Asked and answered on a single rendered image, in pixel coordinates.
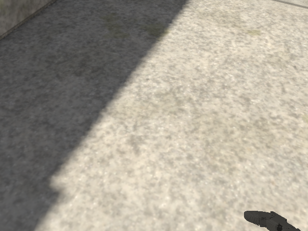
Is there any right robot hand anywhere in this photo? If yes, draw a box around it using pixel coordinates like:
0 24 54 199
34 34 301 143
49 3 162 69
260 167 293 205
244 211 300 231

